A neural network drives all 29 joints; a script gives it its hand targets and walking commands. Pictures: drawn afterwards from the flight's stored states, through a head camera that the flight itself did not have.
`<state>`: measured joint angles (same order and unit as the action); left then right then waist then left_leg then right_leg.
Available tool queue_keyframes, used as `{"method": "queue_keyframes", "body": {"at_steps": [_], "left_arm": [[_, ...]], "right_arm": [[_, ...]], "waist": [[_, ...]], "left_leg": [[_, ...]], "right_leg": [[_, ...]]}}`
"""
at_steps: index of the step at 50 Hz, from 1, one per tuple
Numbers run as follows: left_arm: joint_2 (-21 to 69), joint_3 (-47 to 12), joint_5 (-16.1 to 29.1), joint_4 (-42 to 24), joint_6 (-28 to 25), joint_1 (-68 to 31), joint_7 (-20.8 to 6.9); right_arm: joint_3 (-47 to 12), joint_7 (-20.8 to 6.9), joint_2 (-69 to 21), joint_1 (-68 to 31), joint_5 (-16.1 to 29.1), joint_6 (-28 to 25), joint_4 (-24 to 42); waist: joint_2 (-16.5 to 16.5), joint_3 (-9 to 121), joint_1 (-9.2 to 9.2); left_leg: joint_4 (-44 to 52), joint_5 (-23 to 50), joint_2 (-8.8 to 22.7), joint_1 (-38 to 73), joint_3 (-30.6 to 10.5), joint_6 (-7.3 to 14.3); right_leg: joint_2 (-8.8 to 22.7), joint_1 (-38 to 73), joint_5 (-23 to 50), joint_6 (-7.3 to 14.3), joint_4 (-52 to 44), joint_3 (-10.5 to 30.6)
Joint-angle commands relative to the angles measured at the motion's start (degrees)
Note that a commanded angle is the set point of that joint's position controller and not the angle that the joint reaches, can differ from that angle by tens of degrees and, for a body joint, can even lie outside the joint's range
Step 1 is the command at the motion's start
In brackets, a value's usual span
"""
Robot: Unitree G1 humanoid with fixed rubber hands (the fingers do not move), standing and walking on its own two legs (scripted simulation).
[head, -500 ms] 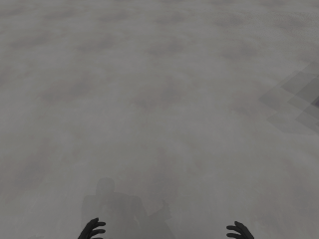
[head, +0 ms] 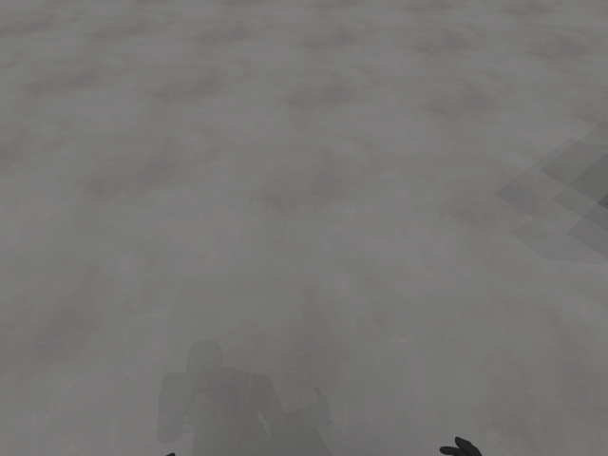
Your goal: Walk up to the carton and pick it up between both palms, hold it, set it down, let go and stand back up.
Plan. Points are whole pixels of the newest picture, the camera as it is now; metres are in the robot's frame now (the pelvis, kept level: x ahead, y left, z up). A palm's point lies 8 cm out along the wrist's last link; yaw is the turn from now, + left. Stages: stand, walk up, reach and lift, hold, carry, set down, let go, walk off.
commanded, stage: stand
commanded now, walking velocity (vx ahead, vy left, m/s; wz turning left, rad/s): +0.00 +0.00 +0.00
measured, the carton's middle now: out of the picture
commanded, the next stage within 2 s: walk up in 1.50 s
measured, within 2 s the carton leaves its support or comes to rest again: neither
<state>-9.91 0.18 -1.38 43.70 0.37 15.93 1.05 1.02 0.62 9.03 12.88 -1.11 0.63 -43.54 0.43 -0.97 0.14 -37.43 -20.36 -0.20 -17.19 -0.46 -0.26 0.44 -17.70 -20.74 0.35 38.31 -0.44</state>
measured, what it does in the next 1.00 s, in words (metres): stands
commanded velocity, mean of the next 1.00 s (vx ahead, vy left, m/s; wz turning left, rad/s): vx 0.00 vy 0.00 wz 0.00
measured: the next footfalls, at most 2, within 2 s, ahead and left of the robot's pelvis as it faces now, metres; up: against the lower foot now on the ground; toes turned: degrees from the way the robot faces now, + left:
none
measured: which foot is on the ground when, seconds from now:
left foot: down 0.00-1.00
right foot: down 0.00-1.00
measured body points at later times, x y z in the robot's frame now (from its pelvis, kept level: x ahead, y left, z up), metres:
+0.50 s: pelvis +0.00 +0.00 +0.01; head +0.02 +0.00 +0.46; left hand +0.06 +0.23 -0.14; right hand +0.06 -0.23 -0.14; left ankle -0.01 +0.12 -0.72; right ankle +0.00 -0.12 -0.72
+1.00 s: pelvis +0.00 +0.00 +0.02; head +0.01 +0.00 +0.47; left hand +0.01 +0.21 -0.14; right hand +0.00 -0.21 -0.15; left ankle -0.01 +0.12 -0.72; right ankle +0.00 -0.12 -0.72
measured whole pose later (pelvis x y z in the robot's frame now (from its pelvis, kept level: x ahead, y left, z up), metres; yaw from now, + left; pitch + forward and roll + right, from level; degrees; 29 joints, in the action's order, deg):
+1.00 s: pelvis +0.00 +0.00 +0.02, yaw +0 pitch -2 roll +0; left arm -7.0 1.0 -0.7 61.4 -0.6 16.7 1.9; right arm 1.1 2.1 6.7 16.3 -0.6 0.1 -63.6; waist 0.1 -2.5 -0.1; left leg -27.2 -15.3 0.2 -9.8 -0.4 -0.4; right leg 0.1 -10.2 -15.5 0.4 27.8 -0.4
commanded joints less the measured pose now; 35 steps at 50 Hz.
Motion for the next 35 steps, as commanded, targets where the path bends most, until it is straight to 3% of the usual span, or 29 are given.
{"method": "queue_keyframes", "body": {"at_steps": [1, 6, 9, 10, 11, 13, 16, 18, 19, 22, 24, 25, 29, 35], "left_arm": [[-4.8, 1.3, 0.0, -2.6, -1.4, -0.5, -0.1], [-5.2, 1.5, 0.1, -0.8, -1.4, 1.0, 0.1], [-5.2, 1.7, 0.2, 0.1, -1.2, 0.3, 0.4], [-5.6, 1.8, 0.0, 0.2, -1.3, 0.9, 0.4], [-5.9, 1.9, 0.1, 0.1, -1.3, -0.7, 0.6], [-5.1, 1.9, 0.0, 1.3, -1.3, 1.3, 0.7], [-5.1, 1.9, 0.0, 3.1, -1.2, 3.0, 0.9], [-4.3, 1.7, 0.2, 4.4, -1.3, 2.6, 0.9], [-4.2, 1.8, 0.1, 4.5, -1.2, 1.9, 1.0], [-4.0, 1.9, 0.1, 5.4, -1.3, -0.2, 0.8], [-5.7, 2.5, 0.5, 5.8, -1.5, 0.5, 0.8], [-5.3, 2.4, 0.3, 7.0, -1.4, 2.1, 0.9], [-4.5, 2.4, 0.4, 9.1, -1.2, 3.1, 0.9], [-3.7, 2.1, 0.4, 11.8, -1.0, 2.0, 0.8]], "right_arm": [[1.2, 0.2, 4.0, 0.0, 0.3, -0.9, 3.3], [1.4, 0.8, 4.6, 0.2, 0.1, -1.0, 1.7], [1.7, 0.8, 5.4, 2.1, 0.3, -1.2, 0.4], [1.8, 0.9, 5.0, 1.1, 0.4, -1.0, -0.1], [1.9, 0.6, 5.1, 0.9, 0.3, -0.9, -0.1], [1.5, 0.9, 4.1, 0.4, 0.0, -0.7, -0.4], [1.7, 1.3, 4.9, 3.2, 0.3, -0.6, -3.2], [1.7, 1.4, 5.0, 3.2, 0.2, -0.6, -4.2], [1.9, 1.3, 5.2, 2.9, 0.2, -0.6, -4.2], [2.0, 1.1, 5.6, 3.3, 0.4, -0.6, -5.8], [1.8, 1.3, 4.5, 2.1, 0.5, -0.7, -6.5], [2.0, 1.4, 5.1, 1.1, 0.1, -1.1, -6.4], [2.0, 1.2, 4.9, 4.6, 0.2, -1.1, -10.1], [1.6, 1.6, 4.6, 4.6, 0.5, -1.0, -12.8]], "waist": [[0.9, 1.1, -0.55], [-1.2, 1.1, -0.04], [1.7, 2.7, -0.43], [1.3, 1.6, 0.26], [0.2, 0.3, -0.81], [-1.0, 0.2, 0.11], [0.0, 0.5, 0.18], [-1.4, -0.4, -0.19], [0.3, 0.7, 0.02], [1.2, 0.6, -0.87], [-0.7, 1.0, 0.00], [0.7, -0.6, 0.34], [-1.9, -0.7, -0.09], [0.8, -3.1, -0.56]], "left_leg": [[6.6, 12.0, 2.7, 0.6, -3.3, 2.0], [7.1, 12.5, 3.0, 2.3, -3.5, 1.9], [7.4, 11.2, 2.4, 1.9, -2.7, 1.7], [7.3, 11.3, 2.2, 1.7, -2.7, 1.7], [7.8, 11.2, 2.2, 1.6, -2.3, 1.4], [8.0, 12.5, 2.5, 2.5, -2.2, 1.5], [8.6, 12.4, 2.6, 2.0, -2.7, 1.5], [8.8, 14.3, 3.0, 3.4, -2.8, 1.9], [8.8, 14.3, 3.3, 2.7, -2.9, 1.9], [10.1, 12.4, 3.2, 3.1, -3.0, 1.7], [11.2, 13.0, 3.3, 3.9, -3.0, 2.1], [11.4, 13.1, 3.8, 4.7, -4.1, 2.3], [12.0, 12.7, 3.6, 5.4, -3.3, 2.2], [13.3, 11.0, 4.2, 5.4, -3.7, 2.0]], "right_leg": [[2.9, 1.2, 14.5, 1.9, -8.5, 3.4], [2.6, 1.1, 14.6, 2.1, -8.7, 3.6], [3.0, 3.2, 14.3, 2.3, -9.0, 4.1], [3.5, 2.7, 15.0, 2.6, -10.1, 4.5], [3.7, 2.1, 15.8, 2.8, -10.5, 5.1], [3.7, 1.5, 15.6, 2.6, -10.6, 4.6], [3.4, 3.6, 16.1, 2.5, -10.9, 4.4], [3.8, 3.7, 18.8, 2.9, -11.3, 5.0], [3.8, 4.7, 19.5, 2.8, -11.0, 4.6], [3.7, 4.9, 16.0, 2.8, -12.1, 4.4], [3.4, 4.9, 13.2, 2.5, -12.4, 4.1], [3.1, 3.1, 13.9, 2.3, -13.0, 3.9], [3.4, 3.8, 12.3, 2.4, -13.6, 4.4], [3.0, 3.2, 10.5, 1.8, -15.9, 4.0]]}}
